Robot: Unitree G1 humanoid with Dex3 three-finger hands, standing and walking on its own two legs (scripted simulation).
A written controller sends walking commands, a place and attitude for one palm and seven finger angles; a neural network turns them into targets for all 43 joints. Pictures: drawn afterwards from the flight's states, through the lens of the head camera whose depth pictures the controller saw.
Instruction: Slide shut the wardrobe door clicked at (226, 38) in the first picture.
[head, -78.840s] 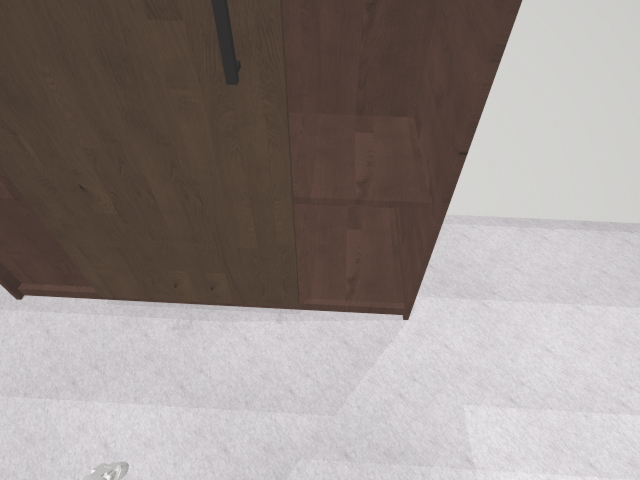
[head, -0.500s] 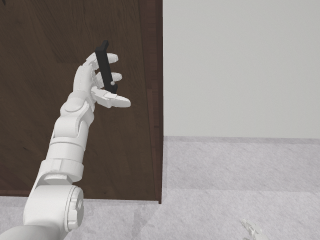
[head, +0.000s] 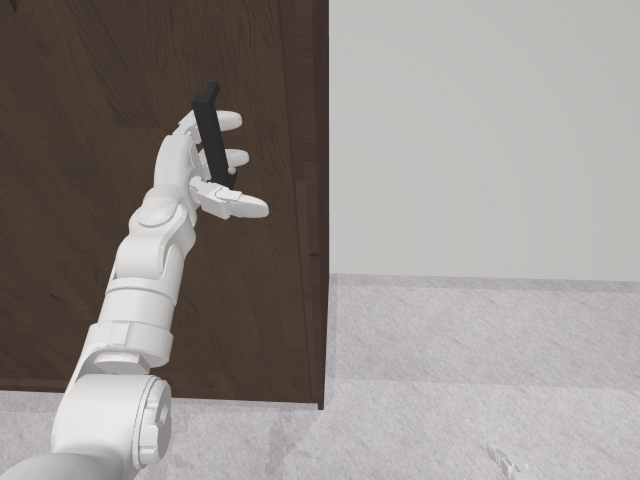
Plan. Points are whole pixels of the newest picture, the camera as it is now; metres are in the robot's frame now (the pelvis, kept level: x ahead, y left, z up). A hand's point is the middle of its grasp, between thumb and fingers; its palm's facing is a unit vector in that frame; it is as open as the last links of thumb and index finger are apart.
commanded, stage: slide the fingers in behind the handle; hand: left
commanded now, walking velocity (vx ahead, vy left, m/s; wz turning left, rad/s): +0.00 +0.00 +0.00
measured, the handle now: (219, 145) +0.48 +0.15 +0.20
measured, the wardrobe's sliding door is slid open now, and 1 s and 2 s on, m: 0.01 0.01 0.01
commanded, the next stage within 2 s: grip the handle and tug to test in 0.36 s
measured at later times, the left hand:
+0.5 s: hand (231, 170) +0.42 +0.12 +0.20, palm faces +0.01 -1.00 +0.00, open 14.2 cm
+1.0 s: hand (231, 170) +0.42 +0.13 +0.20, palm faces +0.02 -1.00 -0.01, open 8.1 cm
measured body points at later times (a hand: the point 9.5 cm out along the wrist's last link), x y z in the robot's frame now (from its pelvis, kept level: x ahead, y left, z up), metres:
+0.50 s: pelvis +0.00 +0.01 +0.00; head -0.01 -0.01 +0.45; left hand +0.41 +0.18 +0.21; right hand +0.13 -0.24 -0.11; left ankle -0.01 +0.12 -0.74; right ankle -0.03 -0.10 -0.74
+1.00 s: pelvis +0.01 +0.01 +0.00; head +0.00 -0.01 +0.45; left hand +0.41 +0.18 +0.21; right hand +0.15 -0.23 -0.11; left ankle -0.01 +0.12 -0.74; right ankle -0.03 -0.10 -0.74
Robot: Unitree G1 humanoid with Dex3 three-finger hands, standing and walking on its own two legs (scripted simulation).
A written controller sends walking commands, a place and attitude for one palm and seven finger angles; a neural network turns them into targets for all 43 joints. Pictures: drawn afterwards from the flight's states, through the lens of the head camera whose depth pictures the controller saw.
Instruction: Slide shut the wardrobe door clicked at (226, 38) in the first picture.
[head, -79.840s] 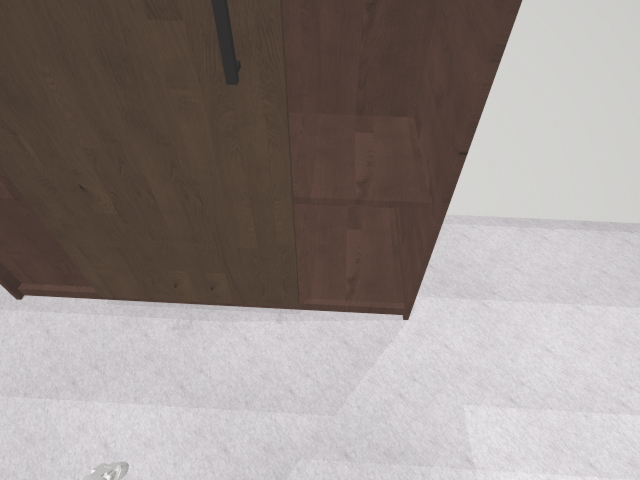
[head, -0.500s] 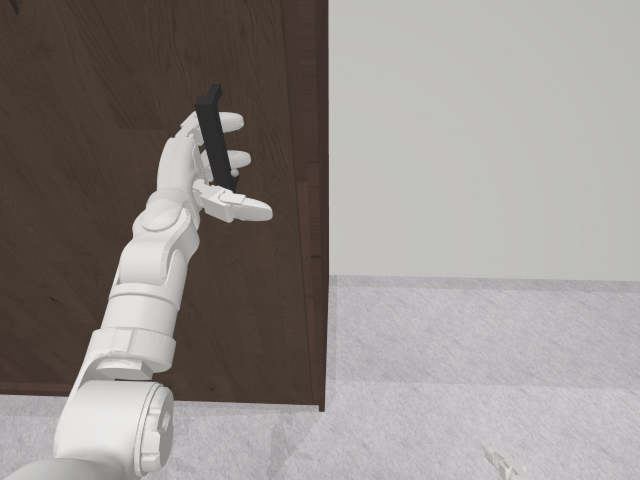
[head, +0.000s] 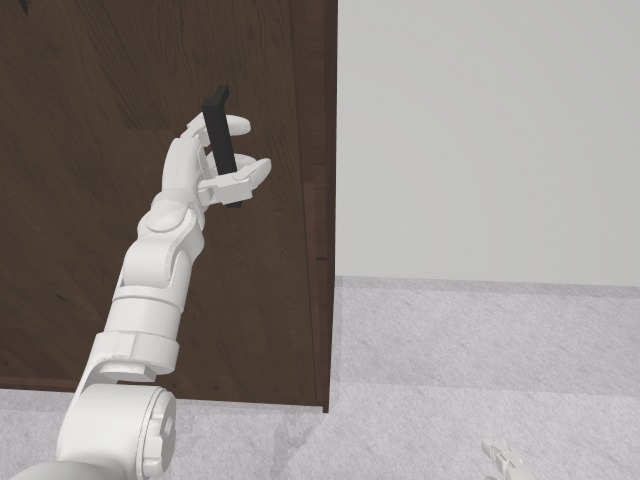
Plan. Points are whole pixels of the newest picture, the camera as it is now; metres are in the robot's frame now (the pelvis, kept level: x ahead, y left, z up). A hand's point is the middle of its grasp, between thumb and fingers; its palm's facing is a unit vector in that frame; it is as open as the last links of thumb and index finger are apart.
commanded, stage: grip the handle and tug to test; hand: left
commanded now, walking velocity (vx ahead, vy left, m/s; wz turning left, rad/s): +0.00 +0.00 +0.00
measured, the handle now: (228, 148) +0.47 +0.14 +0.20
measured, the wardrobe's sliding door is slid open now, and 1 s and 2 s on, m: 0.01 0.01 0.01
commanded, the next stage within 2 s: tug the door sideways, standing still in 0.88 s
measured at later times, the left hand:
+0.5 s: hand (239, 173) +0.41 +0.12 +0.20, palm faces +0.02 -1.00 -0.01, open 5.5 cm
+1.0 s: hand (239, 178) +0.41 +0.12 +0.20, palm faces +0.02 -1.00 -0.02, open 6.0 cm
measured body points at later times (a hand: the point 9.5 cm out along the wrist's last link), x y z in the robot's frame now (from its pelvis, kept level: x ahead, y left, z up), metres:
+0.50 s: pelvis +0.00 +0.00 +0.00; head -0.01 -0.02 +0.45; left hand +0.41 +0.17 +0.21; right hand +0.15 -0.24 -0.11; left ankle -0.02 +0.12 -0.74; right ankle -0.04 -0.10 -0.74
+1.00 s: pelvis +0.03 +0.00 +0.00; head +0.02 -0.02 +0.45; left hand +0.40 +0.17 +0.21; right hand +0.19 -0.24 -0.09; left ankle -0.02 +0.12 -0.74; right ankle -0.04 -0.10 -0.74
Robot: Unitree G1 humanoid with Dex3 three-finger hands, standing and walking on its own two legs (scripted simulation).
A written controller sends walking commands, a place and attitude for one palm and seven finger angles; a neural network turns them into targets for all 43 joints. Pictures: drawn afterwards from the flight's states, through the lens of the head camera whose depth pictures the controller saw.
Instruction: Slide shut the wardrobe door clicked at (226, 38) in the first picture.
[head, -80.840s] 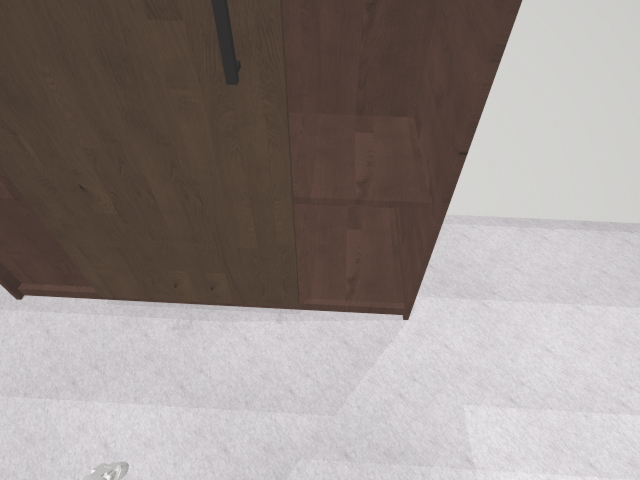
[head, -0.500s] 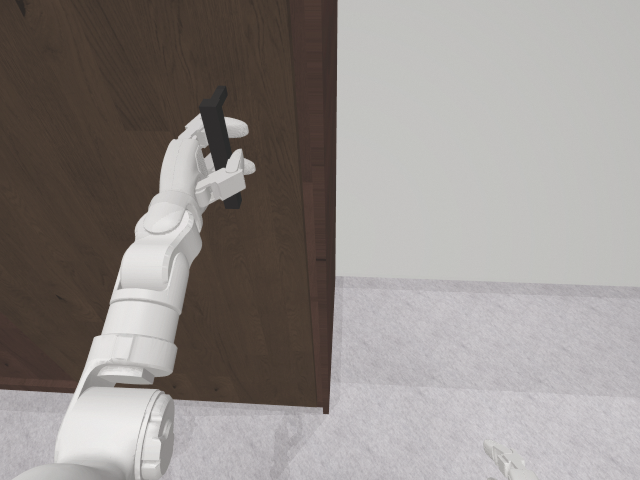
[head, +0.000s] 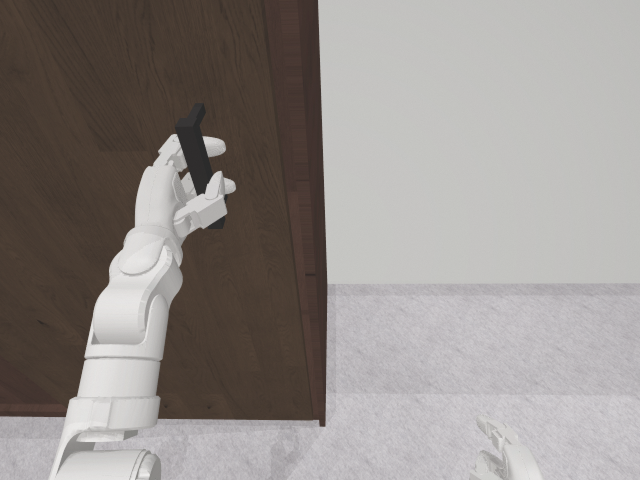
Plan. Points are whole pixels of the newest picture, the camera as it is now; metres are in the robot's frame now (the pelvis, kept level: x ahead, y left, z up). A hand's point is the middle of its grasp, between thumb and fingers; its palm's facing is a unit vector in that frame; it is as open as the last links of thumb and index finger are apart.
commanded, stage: tug the door sideways, standing still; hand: left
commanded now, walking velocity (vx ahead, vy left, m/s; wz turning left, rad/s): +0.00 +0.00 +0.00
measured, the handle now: (207, 168) +0.43 +0.16 +0.20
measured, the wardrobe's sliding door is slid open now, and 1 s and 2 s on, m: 0.01 0.01 0.00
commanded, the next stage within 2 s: step sideways, sliding the door along in 0.90 s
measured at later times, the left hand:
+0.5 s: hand (221, 197) +0.38 +0.13 +0.20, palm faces +0.11 -0.99 -0.04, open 5.8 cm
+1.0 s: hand (222, 198) +0.38 +0.13 +0.20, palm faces +0.10 -0.99 -0.05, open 5.8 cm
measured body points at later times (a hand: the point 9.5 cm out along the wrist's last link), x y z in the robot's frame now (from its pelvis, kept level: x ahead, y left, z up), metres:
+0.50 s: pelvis -0.01 +0.00 +0.00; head -0.02 -0.02 +0.45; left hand +0.37 +0.18 +0.21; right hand +0.18 -0.21 -0.11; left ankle -0.05 +0.12 -0.74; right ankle -0.07 -0.11 -0.74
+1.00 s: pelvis -0.04 +0.01 +0.00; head -0.04 -0.01 +0.45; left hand +0.36 +0.18 +0.21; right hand +0.11 -0.21 -0.12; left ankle -0.05 +0.12 -0.74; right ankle -0.07 -0.11 -0.74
